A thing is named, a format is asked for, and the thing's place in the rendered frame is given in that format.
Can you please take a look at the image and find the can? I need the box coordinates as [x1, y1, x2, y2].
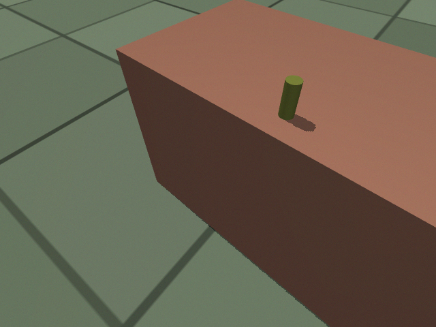
[278, 75, 303, 120]

